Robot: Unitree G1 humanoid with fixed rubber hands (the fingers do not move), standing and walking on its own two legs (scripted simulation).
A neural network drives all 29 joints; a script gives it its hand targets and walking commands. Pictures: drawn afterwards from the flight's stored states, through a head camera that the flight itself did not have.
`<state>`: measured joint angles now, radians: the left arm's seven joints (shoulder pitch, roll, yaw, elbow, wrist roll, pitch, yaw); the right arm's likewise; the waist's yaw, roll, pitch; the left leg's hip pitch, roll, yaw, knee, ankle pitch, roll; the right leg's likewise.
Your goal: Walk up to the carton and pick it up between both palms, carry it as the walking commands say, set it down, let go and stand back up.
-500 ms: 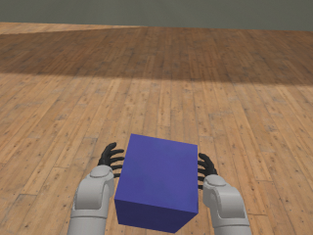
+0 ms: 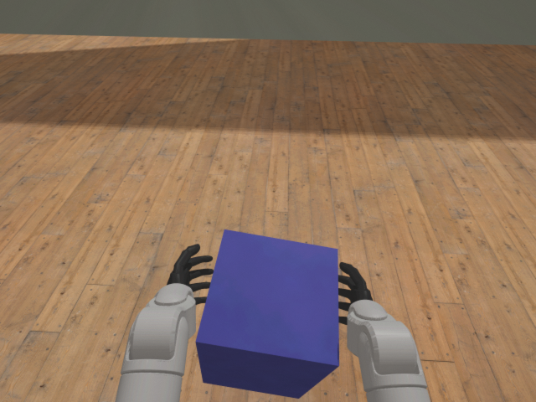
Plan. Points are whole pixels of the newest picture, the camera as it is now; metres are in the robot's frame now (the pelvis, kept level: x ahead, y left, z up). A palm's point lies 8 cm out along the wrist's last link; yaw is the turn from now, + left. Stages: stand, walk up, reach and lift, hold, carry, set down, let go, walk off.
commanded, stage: carry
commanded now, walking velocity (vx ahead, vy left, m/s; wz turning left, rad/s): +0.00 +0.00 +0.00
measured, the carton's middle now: (264, 321) +0.29 +0.00 -0.02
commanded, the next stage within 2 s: none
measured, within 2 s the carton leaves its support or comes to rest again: neither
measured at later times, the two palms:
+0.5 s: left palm (204, 294) +0.28 +0.09 +0.08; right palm (394, 312) +0.25 -0.17 +0.06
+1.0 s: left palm (234, 306) +0.26 +0.05 +0.08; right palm (428, 319) +0.24 -0.22 +0.06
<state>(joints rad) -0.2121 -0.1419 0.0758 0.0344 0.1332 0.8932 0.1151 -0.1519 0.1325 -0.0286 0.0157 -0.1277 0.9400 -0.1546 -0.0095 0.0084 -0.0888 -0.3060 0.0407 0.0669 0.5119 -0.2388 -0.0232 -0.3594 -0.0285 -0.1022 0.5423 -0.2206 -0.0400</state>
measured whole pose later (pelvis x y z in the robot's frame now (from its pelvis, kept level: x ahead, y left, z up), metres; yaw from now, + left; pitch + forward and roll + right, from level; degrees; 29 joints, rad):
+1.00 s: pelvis -0.04 -0.09 -0.01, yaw +1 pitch +3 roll +0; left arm -0.31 -0.17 0.09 -0.22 0.11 1.17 0.15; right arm -0.23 0.14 -0.08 -0.28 -0.08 1.23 -0.18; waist 0.00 -0.01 -0.01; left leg -0.40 0.09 0.12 0.73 -0.42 -0.03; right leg -0.43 0.00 -0.20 0.57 -0.21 -0.11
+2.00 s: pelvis -0.14 -0.31 +0.00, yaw +2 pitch +4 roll +0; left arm -0.29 -0.16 0.10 -0.20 0.11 1.18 0.15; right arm -0.23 0.15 -0.05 -0.21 -0.09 1.23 -0.18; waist -0.01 -0.02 -0.04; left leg -0.35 0.11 0.13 0.58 -0.29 -0.04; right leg -0.51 0.00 -0.11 0.77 -0.36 0.00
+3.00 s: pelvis -0.23 -0.60 +0.00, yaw +2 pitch +4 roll +0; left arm -0.28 -0.16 0.09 -0.20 0.12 1.19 0.15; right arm -0.22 0.14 -0.05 -0.21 -0.09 1.23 -0.18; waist -0.01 -0.03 -0.06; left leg -0.34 0.10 0.13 0.56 -0.29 -0.03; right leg -0.51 0.02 -0.10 0.79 -0.37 -0.01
